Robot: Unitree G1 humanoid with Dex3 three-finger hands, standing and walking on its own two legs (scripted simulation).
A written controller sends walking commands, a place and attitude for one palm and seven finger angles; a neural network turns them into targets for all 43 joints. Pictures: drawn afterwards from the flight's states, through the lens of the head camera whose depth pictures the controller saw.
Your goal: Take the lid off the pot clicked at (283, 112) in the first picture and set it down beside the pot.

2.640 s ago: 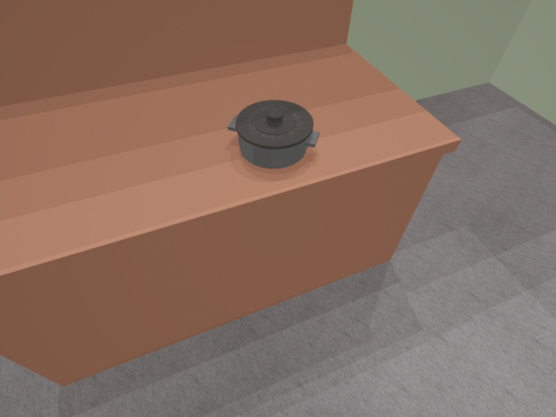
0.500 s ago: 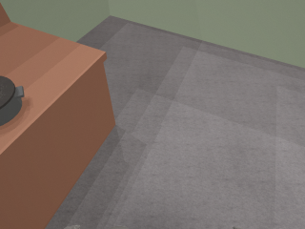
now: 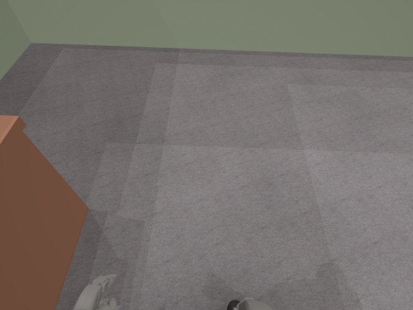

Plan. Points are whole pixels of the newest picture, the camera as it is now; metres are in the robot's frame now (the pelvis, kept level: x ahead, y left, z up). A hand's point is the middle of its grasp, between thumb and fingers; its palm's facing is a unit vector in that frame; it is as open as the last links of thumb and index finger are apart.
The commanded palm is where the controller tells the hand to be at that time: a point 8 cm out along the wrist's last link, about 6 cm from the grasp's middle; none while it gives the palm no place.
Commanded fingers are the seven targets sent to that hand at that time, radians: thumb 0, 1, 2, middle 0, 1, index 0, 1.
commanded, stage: walk to a spot facing it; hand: left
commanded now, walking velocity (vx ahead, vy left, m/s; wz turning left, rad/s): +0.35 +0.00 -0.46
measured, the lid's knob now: out of the picture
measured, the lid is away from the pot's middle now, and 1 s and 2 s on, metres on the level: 0.00 0.00 0.00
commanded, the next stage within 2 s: turn to face it in 0.60 s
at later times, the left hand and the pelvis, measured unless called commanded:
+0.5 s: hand (120, 264) +0.24 +0.20 -0.18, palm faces -0.15 -0.97 -0.17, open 7.3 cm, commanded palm none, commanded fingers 0.00 0.90 0.90 -0.20 -0.30 -0.20 -0.30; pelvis +0.19 +0.01 +0.01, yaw -14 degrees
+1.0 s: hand (195, 166) +0.51 +0.03 -0.15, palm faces -0.35 -0.92 -0.18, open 7.3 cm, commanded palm none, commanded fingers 0.00 0.90 0.90 -0.20 -0.30 -0.20 -0.30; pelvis +0.31 -0.07 +0.00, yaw -17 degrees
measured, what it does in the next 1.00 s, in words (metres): walks ahead, turning right: left foot, then right foot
